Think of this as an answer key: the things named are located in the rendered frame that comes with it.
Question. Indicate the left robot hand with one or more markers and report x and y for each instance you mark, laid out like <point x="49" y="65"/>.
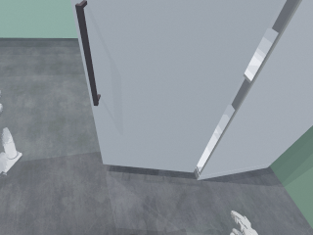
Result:
<point x="11" y="157"/>

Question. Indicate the right robot hand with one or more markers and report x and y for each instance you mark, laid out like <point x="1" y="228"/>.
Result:
<point x="243" y="224"/>

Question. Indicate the fridge door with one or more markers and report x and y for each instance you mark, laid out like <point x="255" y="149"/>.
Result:
<point x="166" y="71"/>

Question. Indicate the handle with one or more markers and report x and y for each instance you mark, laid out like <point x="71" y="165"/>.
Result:
<point x="79" y="7"/>

